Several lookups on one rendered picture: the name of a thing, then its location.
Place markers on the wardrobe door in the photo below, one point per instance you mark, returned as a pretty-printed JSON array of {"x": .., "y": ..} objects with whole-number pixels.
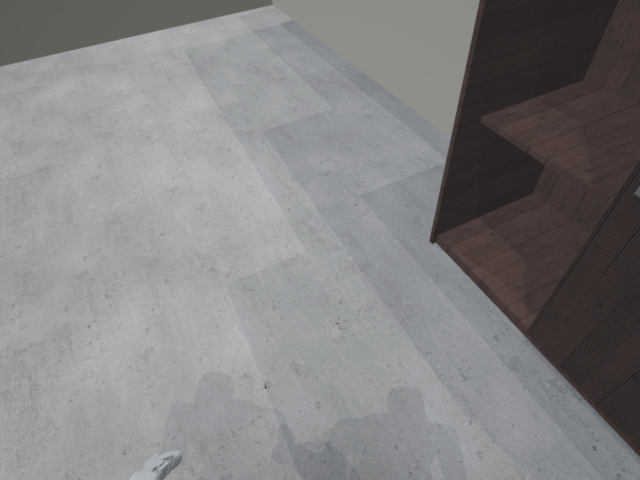
[{"x": 590, "y": 324}]

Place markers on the left robot hand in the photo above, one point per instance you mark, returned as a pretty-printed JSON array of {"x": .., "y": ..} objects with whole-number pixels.
[{"x": 158, "y": 466}]

